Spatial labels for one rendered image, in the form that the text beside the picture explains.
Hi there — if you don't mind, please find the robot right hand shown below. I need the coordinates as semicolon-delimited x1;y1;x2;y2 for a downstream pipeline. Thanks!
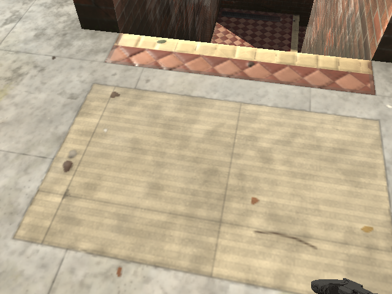
311;278;378;294

